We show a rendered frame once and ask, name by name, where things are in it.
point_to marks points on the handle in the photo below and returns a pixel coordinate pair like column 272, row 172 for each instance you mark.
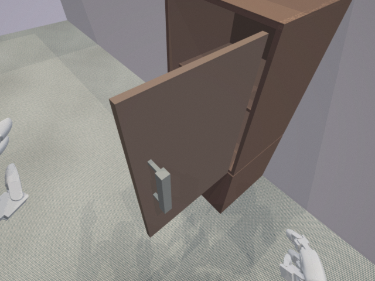
column 163, row 184

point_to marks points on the cupboard door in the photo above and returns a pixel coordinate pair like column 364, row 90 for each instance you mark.
column 187, row 121

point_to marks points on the right robot hand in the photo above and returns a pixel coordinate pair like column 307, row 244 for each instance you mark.
column 308, row 264

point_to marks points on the left robot hand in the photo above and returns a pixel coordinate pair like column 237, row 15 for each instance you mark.
column 14, row 198

